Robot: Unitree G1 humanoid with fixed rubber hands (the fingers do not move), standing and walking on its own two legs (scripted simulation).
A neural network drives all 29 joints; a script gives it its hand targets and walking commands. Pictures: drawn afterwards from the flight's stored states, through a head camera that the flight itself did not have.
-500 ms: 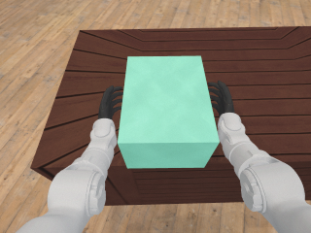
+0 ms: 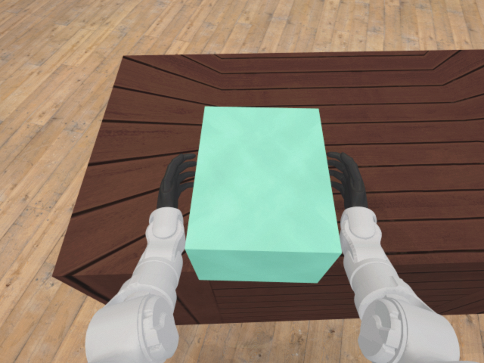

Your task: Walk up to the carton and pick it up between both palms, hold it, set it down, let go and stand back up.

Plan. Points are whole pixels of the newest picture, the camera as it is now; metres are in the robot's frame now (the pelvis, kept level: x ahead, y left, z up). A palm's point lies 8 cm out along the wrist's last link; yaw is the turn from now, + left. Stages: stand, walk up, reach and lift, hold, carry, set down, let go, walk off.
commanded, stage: reach and lift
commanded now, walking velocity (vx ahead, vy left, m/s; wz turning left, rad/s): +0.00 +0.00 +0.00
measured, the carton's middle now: (259, 192) +0.42 -0.02 -0.03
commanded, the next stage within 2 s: none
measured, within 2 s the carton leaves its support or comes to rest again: leaves its support in 1.04 s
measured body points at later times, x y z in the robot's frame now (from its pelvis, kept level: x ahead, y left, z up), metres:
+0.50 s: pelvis +0.00 +0.00 +0.00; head +0.07 +0.02 +0.45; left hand +0.40 +0.14 +0.01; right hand +0.38 -0.18 +0.02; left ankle -0.01 +0.12 -0.74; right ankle -0.01 -0.12 -0.74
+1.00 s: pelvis -0.01 -0.01 +0.00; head +0.05 +0.01 +0.45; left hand +0.38 +0.15 +0.01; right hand +0.37 -0.17 +0.02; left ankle -0.01 +0.12 -0.74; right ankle -0.01 -0.12 -0.74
